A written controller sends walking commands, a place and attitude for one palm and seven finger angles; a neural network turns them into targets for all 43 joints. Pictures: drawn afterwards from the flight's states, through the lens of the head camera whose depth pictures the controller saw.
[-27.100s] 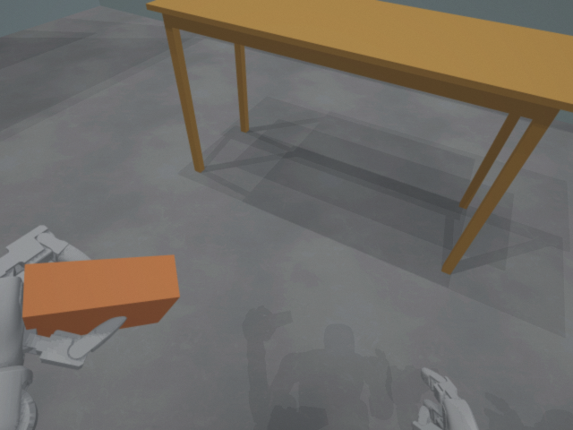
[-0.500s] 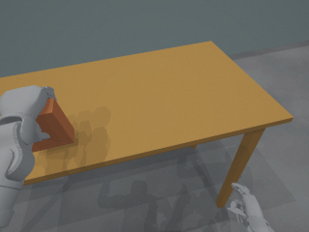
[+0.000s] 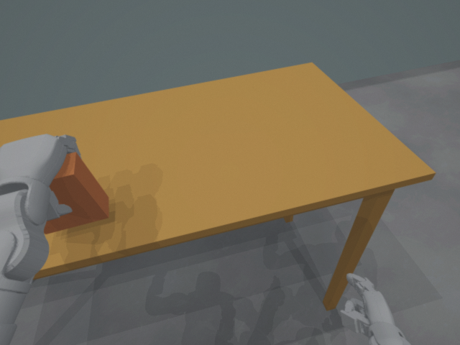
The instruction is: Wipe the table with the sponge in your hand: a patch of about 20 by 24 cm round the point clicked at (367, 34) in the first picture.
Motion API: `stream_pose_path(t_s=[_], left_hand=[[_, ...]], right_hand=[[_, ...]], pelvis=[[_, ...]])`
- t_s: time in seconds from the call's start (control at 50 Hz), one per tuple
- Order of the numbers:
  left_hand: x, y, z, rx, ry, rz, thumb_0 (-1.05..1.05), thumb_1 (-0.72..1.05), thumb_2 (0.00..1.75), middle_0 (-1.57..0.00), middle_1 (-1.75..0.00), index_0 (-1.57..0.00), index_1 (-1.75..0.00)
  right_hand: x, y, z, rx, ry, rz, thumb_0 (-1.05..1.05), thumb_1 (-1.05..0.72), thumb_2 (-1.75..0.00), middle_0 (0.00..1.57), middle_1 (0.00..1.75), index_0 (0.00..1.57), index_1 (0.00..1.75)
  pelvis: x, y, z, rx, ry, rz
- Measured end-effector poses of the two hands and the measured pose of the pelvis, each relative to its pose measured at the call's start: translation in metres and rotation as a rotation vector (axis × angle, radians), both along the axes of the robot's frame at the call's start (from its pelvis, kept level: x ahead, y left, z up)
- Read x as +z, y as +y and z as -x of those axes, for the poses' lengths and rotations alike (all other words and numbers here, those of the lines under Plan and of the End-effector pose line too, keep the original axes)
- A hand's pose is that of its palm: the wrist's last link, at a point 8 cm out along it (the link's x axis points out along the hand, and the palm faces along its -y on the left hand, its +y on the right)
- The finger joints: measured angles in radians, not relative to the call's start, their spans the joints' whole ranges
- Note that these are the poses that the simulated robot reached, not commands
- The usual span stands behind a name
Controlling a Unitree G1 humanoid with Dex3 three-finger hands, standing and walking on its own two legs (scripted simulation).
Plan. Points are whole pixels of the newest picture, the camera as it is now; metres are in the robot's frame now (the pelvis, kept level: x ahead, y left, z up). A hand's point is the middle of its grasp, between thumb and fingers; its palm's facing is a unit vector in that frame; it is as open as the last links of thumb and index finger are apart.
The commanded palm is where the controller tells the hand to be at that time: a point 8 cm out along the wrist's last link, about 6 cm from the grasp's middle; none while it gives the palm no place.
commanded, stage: lower the sponge onto the table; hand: left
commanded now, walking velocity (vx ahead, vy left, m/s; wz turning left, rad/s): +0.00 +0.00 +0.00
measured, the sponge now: (66, 202) +0.27 +0.34 +0.13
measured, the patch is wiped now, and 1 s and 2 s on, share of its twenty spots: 0.00 0.05 0.20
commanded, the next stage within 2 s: wipe forward along the first lane in 0.86 s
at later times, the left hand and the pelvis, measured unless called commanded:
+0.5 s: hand (55, 194) +0.26 +0.34 +0.16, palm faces +0.05 +0.00 -1.00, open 9.1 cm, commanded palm +0.23 +0.34 +0.23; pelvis +0.00 +0.00 +0.00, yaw +0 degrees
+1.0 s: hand (61, 195) +0.27 +0.34 +0.15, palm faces +0.03 -0.01 -1.00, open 9.1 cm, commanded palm +0.24 +0.34 +0.20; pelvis +0.00 +0.00 +0.00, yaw +0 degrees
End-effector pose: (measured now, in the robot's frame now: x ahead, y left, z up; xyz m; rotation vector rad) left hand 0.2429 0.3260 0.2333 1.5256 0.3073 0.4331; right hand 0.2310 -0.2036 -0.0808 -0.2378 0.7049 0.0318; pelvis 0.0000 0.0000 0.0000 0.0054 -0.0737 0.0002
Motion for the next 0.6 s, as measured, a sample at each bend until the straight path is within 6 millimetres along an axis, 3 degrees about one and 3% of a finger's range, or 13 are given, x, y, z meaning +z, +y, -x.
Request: stream_pose_path(t_s=[0.28, 0.6], left_hand=[[-0.012, -0.002, 0.003, -0.026, 0.013, 0.002, 0.0, -0.42, 1.06, -0.83, -1.4, -0.83, -1.41], [-0.026, 0.006, 0.006, -0.01, 0.041, 0.013, 0.0, -0.42, 1.06, -0.83, -1.4, -0.83, -1.41]], right_hand=[[0.008, 0.01, -0.003, 0.02, -0.03, -0.001, 0.01, -0.9, -0.9, 0.2, 0.3, 0.2, 0.3], [0.001, -0.002, 0.01, -0.01, 0.009, 0.023, 0.01, -0.9, -0.9, 0.2, 0.3, 0.2, 0.3]], pelvis=[[0.001, 0.0, 0.003, 0.002, -0.007, 0.003], [0.001, 0.001, 0.002, -0.001, -0.007, 0.004]])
